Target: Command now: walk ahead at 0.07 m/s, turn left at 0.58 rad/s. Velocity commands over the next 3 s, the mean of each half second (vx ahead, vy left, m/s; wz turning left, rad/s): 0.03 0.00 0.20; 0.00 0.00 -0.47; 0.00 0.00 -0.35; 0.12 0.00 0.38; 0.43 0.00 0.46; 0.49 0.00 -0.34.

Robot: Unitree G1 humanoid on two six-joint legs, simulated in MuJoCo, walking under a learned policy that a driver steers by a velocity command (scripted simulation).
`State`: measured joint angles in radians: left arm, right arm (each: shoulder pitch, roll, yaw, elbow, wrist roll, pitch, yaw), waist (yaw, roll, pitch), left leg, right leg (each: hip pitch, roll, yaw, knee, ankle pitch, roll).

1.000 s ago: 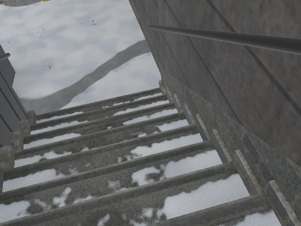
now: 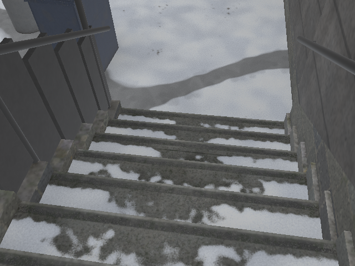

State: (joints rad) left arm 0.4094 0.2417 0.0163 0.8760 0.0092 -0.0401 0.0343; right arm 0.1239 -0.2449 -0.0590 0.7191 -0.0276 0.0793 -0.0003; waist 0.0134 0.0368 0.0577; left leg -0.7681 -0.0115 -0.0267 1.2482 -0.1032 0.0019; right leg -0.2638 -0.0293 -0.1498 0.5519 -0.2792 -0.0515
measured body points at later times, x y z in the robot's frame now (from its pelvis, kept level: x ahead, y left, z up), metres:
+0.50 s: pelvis +0.02 +0.04 -0.01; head +0.02 +0.04 +0.44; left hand +0.06 +0.29 -0.15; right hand +0.16 -0.19 -0.13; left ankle +0.03 +0.12 -0.73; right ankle -0.01 -0.07 -0.71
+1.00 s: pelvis -0.01 +0.05 +0.00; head +0.01 +0.05 +0.44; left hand +0.14 +0.31 -0.11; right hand +0.11 -0.21 -0.10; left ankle +0.01 +0.14 -0.72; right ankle -0.02 -0.06 -0.73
